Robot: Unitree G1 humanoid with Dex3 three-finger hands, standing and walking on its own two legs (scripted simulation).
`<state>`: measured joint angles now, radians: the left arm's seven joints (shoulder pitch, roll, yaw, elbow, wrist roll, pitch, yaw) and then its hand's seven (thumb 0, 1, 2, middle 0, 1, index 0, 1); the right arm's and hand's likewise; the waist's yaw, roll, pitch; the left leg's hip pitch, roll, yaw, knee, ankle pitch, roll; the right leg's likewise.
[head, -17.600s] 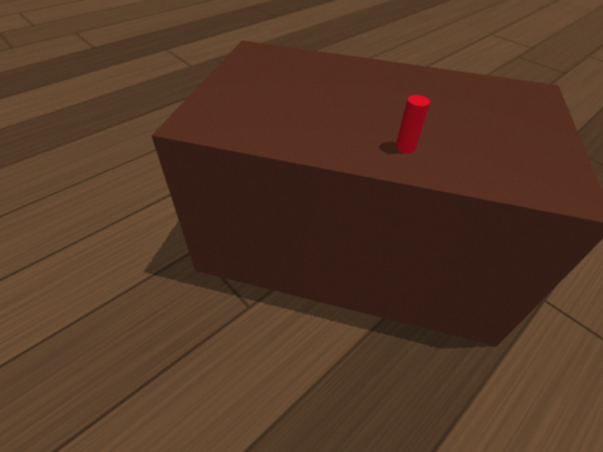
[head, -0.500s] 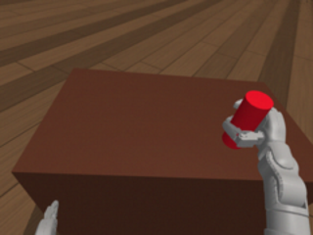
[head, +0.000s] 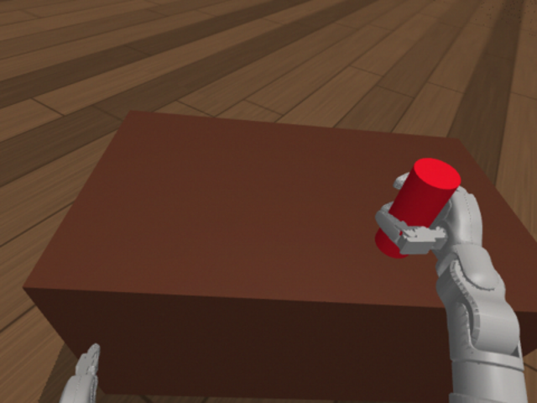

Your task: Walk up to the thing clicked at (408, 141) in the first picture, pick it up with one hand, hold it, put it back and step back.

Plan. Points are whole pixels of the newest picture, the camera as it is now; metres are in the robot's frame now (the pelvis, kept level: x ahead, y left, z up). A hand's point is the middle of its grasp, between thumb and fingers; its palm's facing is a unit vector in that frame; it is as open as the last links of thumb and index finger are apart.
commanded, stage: hold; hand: right
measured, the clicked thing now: (412, 212) +0.33 -0.17 +0.18
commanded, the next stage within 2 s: crouch in 0.98 s
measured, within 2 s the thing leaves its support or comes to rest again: neither
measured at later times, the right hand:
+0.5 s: hand (408, 209) +0.34 -0.17 +0.18, palm faces +0.14 +0.99 +0.00, open 8.1 cm
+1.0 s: hand (408, 213) +0.34 -0.17 +0.17, palm faces +0.14 +0.99 +0.00, open 8.1 cm
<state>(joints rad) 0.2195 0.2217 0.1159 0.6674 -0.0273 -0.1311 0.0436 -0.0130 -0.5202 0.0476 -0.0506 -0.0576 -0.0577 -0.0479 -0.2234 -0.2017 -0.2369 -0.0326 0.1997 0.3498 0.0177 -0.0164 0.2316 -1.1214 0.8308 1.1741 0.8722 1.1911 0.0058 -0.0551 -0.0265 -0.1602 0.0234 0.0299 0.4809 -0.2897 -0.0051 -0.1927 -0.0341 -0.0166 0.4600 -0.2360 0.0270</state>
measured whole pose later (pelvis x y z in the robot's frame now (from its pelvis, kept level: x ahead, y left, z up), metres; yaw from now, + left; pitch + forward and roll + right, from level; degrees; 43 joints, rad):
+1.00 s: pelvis +0.00 +0.00 +0.00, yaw +0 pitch -2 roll +0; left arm 0.22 0.22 0.11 0.66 -0.03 -0.13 0.05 -0.01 -0.52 0.05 -0.05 -0.06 -0.06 -0.05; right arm -0.23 -0.20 -0.24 -0.03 0.20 0.34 0.01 -0.02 0.23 -1.13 0.83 1.18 0.87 1.19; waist 0.00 -0.05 -0.02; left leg -0.16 0.03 0.03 0.48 -0.29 -0.01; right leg -0.19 -0.03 -0.02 0.46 -0.24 0.03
